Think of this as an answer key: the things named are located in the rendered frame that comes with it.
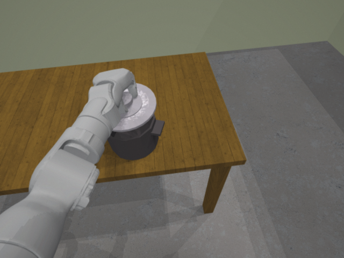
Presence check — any left robot hand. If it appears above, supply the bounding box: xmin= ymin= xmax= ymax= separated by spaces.
xmin=92 ymin=68 xmax=138 ymax=114

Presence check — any table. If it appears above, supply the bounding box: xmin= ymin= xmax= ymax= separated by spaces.
xmin=0 ymin=52 xmax=247 ymax=214

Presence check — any knob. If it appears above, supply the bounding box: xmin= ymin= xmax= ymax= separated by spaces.
xmin=122 ymin=92 xmax=133 ymax=107

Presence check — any lid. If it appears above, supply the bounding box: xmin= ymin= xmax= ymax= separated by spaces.
xmin=112 ymin=83 xmax=156 ymax=132

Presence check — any left robot forearm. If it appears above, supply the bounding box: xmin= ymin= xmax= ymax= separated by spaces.
xmin=28 ymin=78 xmax=123 ymax=193

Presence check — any robot left upper arm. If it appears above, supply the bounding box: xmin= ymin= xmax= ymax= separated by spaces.
xmin=0 ymin=149 xmax=100 ymax=258

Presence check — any pot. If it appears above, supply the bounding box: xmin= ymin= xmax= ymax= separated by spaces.
xmin=107 ymin=114 xmax=165 ymax=160

